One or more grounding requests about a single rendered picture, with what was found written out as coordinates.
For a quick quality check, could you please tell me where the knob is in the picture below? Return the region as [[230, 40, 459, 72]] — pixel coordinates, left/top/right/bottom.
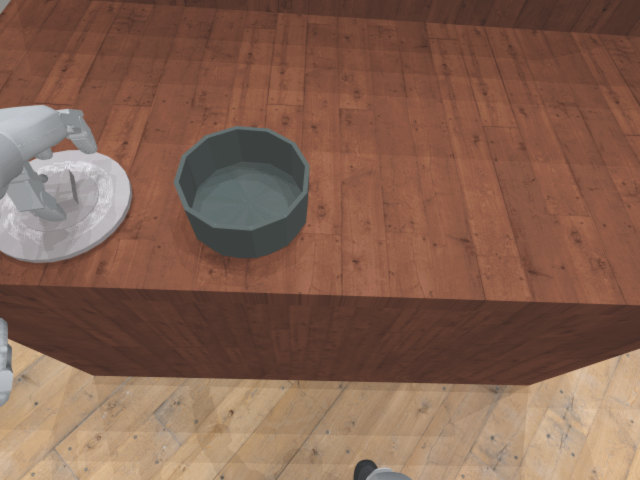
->
[[32, 169, 79, 217]]

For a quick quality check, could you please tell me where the left robot hand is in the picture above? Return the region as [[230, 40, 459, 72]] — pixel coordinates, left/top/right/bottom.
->
[[0, 105, 97, 221]]

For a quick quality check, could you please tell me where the lid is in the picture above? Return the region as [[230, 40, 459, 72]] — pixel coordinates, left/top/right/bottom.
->
[[0, 150, 132, 263]]

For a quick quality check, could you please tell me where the right robot foot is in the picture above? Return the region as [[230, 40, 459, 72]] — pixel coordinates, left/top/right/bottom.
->
[[354, 460, 378, 480]]

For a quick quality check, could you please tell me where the pot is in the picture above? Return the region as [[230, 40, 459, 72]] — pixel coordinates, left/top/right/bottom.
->
[[174, 126, 310, 258]]

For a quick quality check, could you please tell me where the robot left forearm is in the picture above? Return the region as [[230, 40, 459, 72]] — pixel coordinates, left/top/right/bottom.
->
[[0, 133, 24, 200]]

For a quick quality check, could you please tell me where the table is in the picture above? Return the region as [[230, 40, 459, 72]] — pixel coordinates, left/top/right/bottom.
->
[[0, 0, 640, 386]]

